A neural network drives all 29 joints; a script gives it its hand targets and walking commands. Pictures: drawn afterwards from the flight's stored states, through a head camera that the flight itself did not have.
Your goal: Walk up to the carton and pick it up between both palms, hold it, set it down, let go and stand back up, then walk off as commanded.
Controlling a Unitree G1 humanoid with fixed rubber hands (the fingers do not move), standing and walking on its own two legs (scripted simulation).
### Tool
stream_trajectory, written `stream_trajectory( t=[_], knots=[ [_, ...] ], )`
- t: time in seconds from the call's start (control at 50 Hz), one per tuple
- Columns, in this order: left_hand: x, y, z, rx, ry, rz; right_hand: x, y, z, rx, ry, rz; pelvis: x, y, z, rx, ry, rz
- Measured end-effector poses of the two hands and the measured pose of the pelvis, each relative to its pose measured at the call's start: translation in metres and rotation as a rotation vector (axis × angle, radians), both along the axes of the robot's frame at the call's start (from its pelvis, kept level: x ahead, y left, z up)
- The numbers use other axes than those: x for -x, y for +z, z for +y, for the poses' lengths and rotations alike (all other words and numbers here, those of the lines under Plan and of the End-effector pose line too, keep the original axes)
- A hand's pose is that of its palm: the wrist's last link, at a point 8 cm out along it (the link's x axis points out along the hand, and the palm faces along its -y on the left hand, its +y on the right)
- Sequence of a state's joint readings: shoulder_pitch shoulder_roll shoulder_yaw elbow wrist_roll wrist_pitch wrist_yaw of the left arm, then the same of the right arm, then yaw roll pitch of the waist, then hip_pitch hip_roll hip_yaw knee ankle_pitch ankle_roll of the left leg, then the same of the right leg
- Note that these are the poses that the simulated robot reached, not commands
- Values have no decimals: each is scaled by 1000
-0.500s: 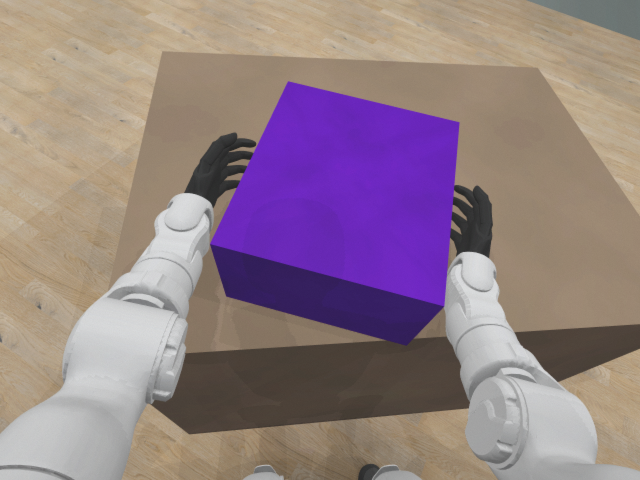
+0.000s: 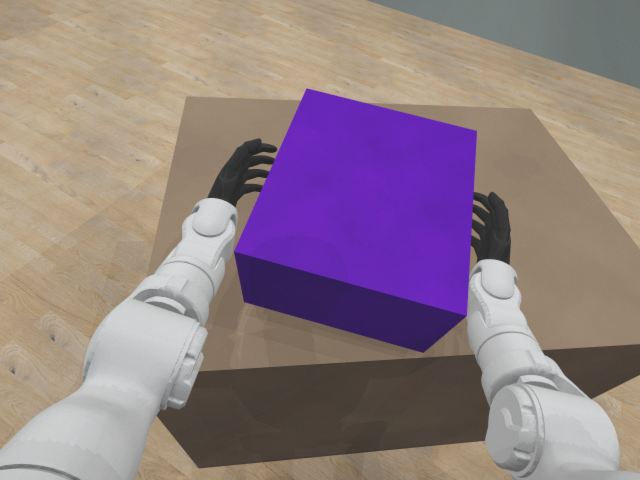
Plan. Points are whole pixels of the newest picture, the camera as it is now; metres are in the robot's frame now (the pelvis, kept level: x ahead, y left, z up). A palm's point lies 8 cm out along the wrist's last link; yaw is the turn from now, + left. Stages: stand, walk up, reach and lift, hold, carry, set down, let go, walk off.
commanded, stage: reach and lift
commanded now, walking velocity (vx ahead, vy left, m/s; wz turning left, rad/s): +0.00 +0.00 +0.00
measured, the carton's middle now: (362, 215) +0.45 -0.06 +0.07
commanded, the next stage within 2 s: none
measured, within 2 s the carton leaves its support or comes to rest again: neither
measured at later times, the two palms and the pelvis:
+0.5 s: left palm (254, 211) +0.41 +0.10 +0.12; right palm (534, 248) +0.36 -0.25 +0.11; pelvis -0.01 -0.04 +0.01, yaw +1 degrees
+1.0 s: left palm (285, 197) +0.38 +0.06 +0.17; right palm (577, 231) +0.36 -0.29 +0.15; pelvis -0.02 -0.08 +0.02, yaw +2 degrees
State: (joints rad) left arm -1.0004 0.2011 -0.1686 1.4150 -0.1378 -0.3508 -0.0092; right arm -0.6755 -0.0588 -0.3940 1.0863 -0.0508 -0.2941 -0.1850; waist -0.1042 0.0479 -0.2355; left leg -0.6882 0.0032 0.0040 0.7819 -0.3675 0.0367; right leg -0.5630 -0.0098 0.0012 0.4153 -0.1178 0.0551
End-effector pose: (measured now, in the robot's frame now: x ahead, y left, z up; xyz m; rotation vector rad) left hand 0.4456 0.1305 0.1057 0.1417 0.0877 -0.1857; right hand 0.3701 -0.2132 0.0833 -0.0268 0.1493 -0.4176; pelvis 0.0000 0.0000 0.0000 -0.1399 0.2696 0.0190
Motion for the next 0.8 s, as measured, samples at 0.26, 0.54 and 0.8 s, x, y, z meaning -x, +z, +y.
stream_trajectory(
  t=[0.26,0.54,0.8],
  knots=[
    [20,-9,-15,-34,25,42,12,-5,-16,14,34,55,12,3,-16,-24,5,-24],
    [39,21,-40,-58,75,34,14,37,-44,35,82,60,11,9,-39,-56,6,-33],
    [53,50,-65,9,121,90,19,53,-70,9,116,90,17,15,-62,-89,12,-101]
  ],
)
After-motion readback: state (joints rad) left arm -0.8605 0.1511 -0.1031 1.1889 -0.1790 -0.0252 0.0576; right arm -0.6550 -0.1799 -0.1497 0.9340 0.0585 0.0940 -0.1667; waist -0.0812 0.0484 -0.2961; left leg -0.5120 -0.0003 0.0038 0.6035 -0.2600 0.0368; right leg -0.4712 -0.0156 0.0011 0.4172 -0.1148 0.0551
